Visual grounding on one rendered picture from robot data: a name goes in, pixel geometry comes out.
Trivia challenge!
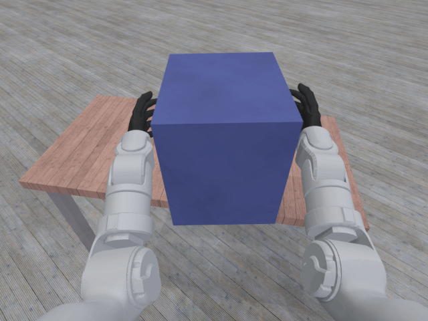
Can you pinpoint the left robot forearm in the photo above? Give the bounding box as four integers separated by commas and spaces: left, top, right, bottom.
81, 130, 155, 294

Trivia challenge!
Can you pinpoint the right robot forearm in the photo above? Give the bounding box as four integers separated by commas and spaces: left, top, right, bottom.
295, 126, 387, 288

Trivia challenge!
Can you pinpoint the robot left upper arm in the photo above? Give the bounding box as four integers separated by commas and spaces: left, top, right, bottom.
36, 245, 162, 321

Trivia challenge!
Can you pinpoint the robot left hand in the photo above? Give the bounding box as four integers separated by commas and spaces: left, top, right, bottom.
128, 91, 157, 138

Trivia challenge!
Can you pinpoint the robot right hand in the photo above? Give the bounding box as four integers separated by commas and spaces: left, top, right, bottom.
289, 83, 322, 131

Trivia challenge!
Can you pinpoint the table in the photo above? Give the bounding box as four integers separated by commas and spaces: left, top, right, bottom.
19, 95, 370, 252

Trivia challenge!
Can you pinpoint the carton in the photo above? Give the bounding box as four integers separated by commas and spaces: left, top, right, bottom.
150, 52, 304, 225

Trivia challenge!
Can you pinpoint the robot right upper arm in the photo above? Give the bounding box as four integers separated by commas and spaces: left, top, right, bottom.
300, 238, 428, 321

